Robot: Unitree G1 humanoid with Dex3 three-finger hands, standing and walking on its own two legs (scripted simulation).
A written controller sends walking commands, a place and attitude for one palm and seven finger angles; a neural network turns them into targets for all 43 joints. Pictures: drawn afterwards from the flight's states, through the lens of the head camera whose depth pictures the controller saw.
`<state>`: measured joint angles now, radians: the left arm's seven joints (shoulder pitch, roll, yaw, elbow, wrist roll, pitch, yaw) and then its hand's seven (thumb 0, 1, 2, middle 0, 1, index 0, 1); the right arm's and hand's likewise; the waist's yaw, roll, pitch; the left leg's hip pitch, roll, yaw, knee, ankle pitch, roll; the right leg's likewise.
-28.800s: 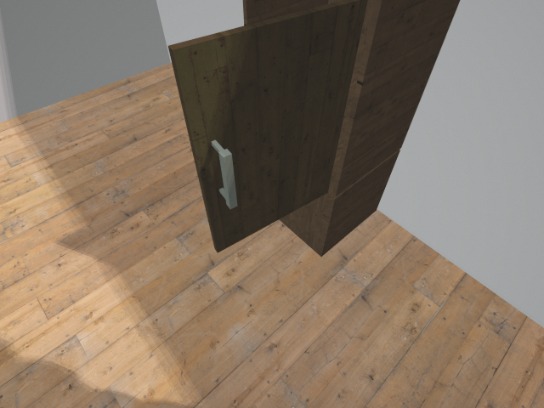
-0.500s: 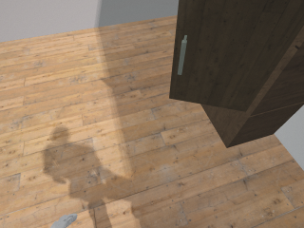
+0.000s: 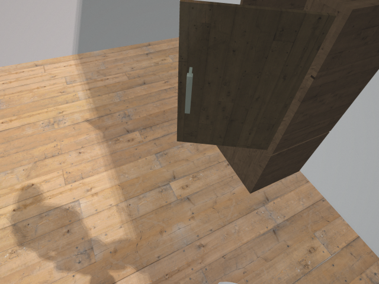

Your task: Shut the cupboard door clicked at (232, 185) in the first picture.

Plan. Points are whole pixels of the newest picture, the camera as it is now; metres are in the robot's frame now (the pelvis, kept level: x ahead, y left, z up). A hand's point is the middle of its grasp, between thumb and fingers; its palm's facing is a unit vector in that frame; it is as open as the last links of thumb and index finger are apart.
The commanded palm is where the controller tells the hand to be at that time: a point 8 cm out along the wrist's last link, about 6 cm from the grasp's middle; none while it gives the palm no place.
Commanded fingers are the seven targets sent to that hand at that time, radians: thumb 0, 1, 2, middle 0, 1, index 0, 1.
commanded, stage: take the last steps up to it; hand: left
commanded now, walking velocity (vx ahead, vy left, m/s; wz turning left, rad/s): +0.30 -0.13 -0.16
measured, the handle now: (189, 91) +0.73 +0.02 -0.03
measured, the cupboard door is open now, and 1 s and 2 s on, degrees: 60 60 60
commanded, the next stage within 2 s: come to a stop and stand still in 0.54 s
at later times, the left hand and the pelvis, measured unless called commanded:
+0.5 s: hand out of the picture +0.12 +0.09 -0.19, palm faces +0.02 -0.99 -0.12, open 7.4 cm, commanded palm none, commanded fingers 0.00 0.90 0.90 -0.20 -0.30 -0.20 -0.30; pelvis +0.13 -0.08 -0.01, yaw -1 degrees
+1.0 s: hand (168, 224) +0.30 +0.06 -0.17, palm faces -0.01 -0.97 -0.24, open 7.4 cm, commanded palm none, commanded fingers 0.00 0.90 0.90 -0.20 -0.30 -0.20 -0.30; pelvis +0.23 -0.12 +0.00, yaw -1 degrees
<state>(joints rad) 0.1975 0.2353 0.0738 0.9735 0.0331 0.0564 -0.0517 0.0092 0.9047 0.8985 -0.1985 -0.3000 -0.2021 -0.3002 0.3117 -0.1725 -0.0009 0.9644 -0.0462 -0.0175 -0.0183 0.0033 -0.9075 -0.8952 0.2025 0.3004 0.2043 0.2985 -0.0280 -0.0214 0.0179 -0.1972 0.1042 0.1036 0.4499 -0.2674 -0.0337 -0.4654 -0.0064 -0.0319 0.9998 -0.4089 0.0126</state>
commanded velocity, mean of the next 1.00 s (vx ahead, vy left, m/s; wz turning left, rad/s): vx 0.06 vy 0.00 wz -0.02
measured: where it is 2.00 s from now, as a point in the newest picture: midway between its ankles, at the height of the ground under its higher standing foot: outside the picture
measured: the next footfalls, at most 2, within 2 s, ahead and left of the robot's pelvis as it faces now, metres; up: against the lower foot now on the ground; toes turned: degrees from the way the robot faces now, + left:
right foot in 0.16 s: +0.11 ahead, -0.17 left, +0.00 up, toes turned -7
left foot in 0.52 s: +0.25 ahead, +0.03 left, +0.00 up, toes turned +7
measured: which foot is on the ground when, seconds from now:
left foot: down 0.00-0.16, up 0.18-0.50, down 0.52-0.86, up 0.88-1.00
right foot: up 0.00-0.14, down 0.16-0.54, up 0.56-0.78, down 0.80-1.00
